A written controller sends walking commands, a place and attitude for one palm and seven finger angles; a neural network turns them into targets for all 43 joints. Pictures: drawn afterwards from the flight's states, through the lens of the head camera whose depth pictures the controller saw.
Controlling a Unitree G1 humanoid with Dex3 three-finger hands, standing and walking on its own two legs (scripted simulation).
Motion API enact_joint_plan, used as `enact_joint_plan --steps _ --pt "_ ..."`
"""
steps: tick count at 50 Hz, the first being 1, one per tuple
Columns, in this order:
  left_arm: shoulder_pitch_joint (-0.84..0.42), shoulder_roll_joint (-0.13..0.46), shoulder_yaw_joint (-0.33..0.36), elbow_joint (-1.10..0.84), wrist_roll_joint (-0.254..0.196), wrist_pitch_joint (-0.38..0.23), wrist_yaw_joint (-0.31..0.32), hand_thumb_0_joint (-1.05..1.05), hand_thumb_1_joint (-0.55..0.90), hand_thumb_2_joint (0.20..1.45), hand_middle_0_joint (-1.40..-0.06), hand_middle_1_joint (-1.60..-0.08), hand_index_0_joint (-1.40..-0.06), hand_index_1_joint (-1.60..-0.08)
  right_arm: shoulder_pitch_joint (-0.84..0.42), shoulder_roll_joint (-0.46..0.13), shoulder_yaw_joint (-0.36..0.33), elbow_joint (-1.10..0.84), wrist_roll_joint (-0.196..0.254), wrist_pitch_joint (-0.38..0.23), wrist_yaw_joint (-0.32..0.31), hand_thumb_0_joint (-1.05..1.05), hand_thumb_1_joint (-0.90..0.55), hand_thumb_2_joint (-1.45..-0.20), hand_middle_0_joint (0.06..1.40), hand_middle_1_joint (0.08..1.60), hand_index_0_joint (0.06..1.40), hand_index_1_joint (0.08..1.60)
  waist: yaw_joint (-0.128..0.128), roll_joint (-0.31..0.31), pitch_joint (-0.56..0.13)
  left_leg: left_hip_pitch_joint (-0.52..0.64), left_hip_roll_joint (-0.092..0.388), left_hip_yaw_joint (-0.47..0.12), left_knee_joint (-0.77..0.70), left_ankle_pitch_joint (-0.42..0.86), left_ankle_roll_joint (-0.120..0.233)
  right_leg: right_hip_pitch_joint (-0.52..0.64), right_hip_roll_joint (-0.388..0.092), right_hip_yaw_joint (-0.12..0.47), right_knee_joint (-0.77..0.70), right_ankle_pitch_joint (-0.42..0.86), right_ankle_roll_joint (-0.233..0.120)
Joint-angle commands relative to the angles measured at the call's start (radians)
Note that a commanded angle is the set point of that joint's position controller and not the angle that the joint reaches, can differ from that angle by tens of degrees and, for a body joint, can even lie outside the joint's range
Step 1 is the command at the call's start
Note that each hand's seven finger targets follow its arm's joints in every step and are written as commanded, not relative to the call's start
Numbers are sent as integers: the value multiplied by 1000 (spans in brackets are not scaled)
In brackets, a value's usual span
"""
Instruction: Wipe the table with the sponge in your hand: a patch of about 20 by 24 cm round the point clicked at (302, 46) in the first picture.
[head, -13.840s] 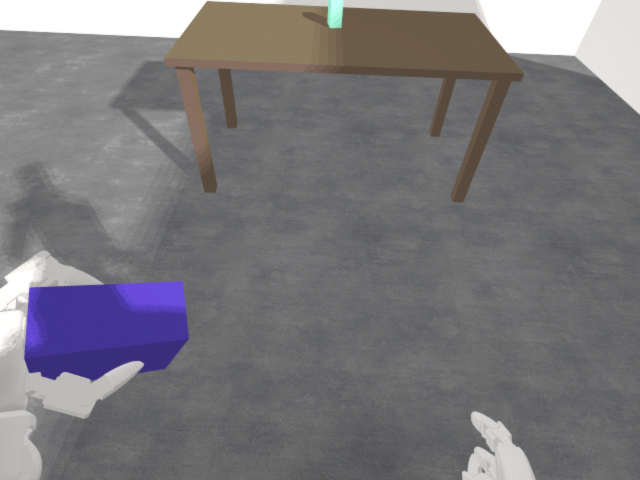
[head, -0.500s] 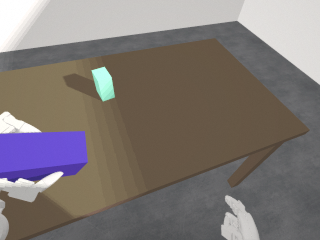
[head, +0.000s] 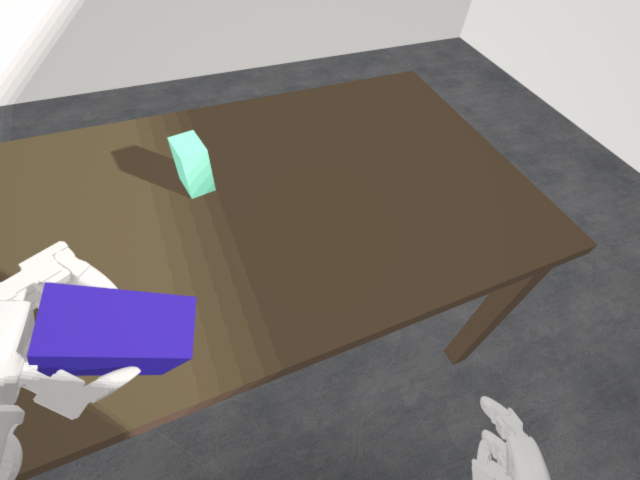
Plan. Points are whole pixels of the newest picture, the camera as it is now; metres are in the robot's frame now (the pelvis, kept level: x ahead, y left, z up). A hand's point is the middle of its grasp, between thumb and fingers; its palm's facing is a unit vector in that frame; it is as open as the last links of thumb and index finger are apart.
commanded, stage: come to a stop and stand still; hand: left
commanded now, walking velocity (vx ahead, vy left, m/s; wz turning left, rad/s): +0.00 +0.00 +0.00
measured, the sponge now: (135, 337) +0.22 +0.20 +0.11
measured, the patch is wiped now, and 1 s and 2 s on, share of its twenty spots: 0.00 0.00 0.00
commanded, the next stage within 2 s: look again from close up in 0.08 s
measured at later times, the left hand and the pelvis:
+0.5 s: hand (32, 314) +0.22 +0.28 +0.15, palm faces +0.35 -0.84 -0.42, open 9.9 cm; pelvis +0.01 +0.02 +0.00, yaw +1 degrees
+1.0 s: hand (56, 326) +0.22 +0.26 +0.14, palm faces +0.25 -0.84 -0.47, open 9.9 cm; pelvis +0.00 +0.02 +0.00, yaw +0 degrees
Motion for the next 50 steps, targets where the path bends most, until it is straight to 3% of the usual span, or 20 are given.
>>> enact_joint_plan --steps 1,6,9,13,14,18,19,31,32,33,34,36,38,39,42,43,44,48,49,50 --pt "-180 218 217 -275 -23 -106 62 0 100 1300 -1200 -1600 -1200 -1600 -99 -92 -25 -158 -3 -83 -6 0 -900 -900 200 300 200 300 29 148 -183 26 10 -11 -105 -112 42 72 -39 11 -79 3 -56" --pt "-135 137 139 -234 -12 -100 57 0 100 1300 -1200 -1600 -1200 -1600 -90 -101 -29 -131 -9 -107 6 0 -900 -900 200 300 200 300 26 74 -180 50 14 -19 -104 -79 38 60 -40 -1 -91 36 -49" --pt "-129 99 104 -186 -1 -94 56 0 100 1300 -1200 -1600 -1200 -1600 -90 -98 -23 -118 -10 -102 10 0 -900 -900 200 300 200 300 22 108 -160 34 24 -30 -138 -107 40 43 -28 -22 -90 7 -41" --pt "-152 165 168 -205 9 -92 62 0 100 1300 -1200 -1600 -1200 -1600 -108 -94 -23 -119 -7 -94 10 0 -900 -900 200 300 200 300 23 96 -171 33 28 -34 -149 -78 38 63 -25 -22 -76 41 -40" --pt "-157 128 136 -205 4 -96 56 0 100 1300 -1200 -1600 -1200 -1600 -98 -91 -19 -123 -13 -87 9 0 -900 -900 200 300 200 300 20 97 -180 20 30 -43 -153 -69 41 79 -26 -38 -73 49 -39" --pt "-151 175 180 -256 3 -91 59 0 100 1300 -1200 -1600 -1200 -1600 -113 -88 -17 -134 -10 -83 9 0 -900 -900 200 300 200 300 21 123 -206 51 30 -38 -143 5 39 95 -29 -35 -60 107 -41" --pt "-142 128 138 -242 -3 -91 53 0 100 1300 -1200 -1600 -1200 -1600 -104 -82 -14 -138 -14 -78 9 0 -900 -900 200 300 200 300 19 128 -204 43 32 -38 -142 2 41 95 -30 -42 -66 105 -40" --pt "-160 126 123 -258 3 -72 61 0 100 1300 -1200 -1600 -1200 -1600 -105 -91 -22 -150 -12 -64 6 0 -900 -900 200 300 200 300 17 140 -209 61 37 -44 -139 41 35 97 -34 -40 -69 138 -42" --pt "-1122 897 687 -468 145 -169 64 0 100 1300 -1200 -1600 -1200 -1600 -22 -126 -31 -113 -75 -93 15 0 -900 -900 200 300 200 300 45 33 -102 -78 46 5 -9 76 52 -14 -72 25 -117 82 -56" --pt "-831 507 452 -92 80 -117 57 0 100 1300 -1200 -1600 -1200 -1600 -88 -58 -27 -64 -23 -66 14 0 -900 -900 200 300 200 300 30 214 -181 90 67 -35 -21 118 39 -96 -128 -33 -34 14 -111" --pt "-545 245 249 9 37 -103 31 0 100 1300 -1200 -1600 -1200 -1600 -51 -86 -56 -94 -35 -77 23 0 -900 -900 200 300 200 300 30 242 -250 142 22 -19 -40 112 25 -15 -50 -3 7 88 -107" --pt "-268 124 126 -56 -4 -90 11 0 100 1300 -1200 -1600 -1200 -1600 -56 -102 -61 -134 -2 -80 51 0 -900 -900 200 300 200 300 36 189 -271 137 10 -8 -53 120 37 48 -53 31 -27 140 -77" --pt "-75 50 80 -126 -21 -78 15 0 100 1300 -1200 -1600 -1200 -1600 -87 -92 -52 -148 15 -81 75 0 -900 -900 200 300 200 300 38 133 -259 110 17 -1 -91 93 37 85 -44 -8 -25 129 -62" --pt "-73 59 61 -177 -18 -77 15 0 100 1300 -1200 -1600 -1200 -1600 -85 -95 -46 -160 15 -75 77 0 -900 -900 200 300 200 300 37 84 -224 59 20 -5 -105 52 34 100 -41 -25 -37 109 -53" --pt "-79 178 187 -178 -18 -80 43 0 100 1300 -1200 -1600 -1200 -1600 -113 -92 -39 -159 6 -71 46 0 -900 -900 200 300 200 300 38 -65 -171 10 7 -7 -115 -71 25 78 -44 -14 -84 18 -42" --pt "-80 239 257 -173 -13 -78 62 0 100 1300 -1200 -1600 -1200 -1600 -135 -97 -37 -148 12 -63 33 0 -900 -900 200 300 200 300 37 -18 -161 20 15 0 -127 -89 30 59 -40 -18 -79 -6 -39" --pt "-93 182 217 -168 -20 -90 55 0 100 1300 -1200 -1600 -1200 -1600 -114 -93 -33 -152 4 -59 26 0 -900 -900 200 300 200 300 30 -16 -158 -1 16 -13 -129 -101 36 64 -44 -30 -81 -14 -41" --pt "-183 262 272 -286 -13 -121 63 0 100 1300 -1200 -1600 -1200 -1600 -127 -91 -26 -154 2 -72 3 0 -900 -900 200 300 200 300 27 121 -184 30 15 -19 -121 -71 45 75 -42 -8 -47 43 -47" --pt "-177 199 217 -267 -19 -126 57 0 100 1300 -1200 -1600 -1200 -1600 -112 -88 -22 -152 -2 -73 1 0 -900 -900 200 300 200 300 26 138 -188 20 17 -21 -120 -80 49 85 -45 -24 -53 42 -47" --pt "-184 203 212 -283 -17 -126 58 0 100 1300 -1200 -1600 -1200 -1600 -105 -88 -24 -154 -2 -81 2 0 -900 -900 200 300 200 300 25 153 -193 33 13 -21 -113 -73 47 88 -42 -13 -51 52 -50"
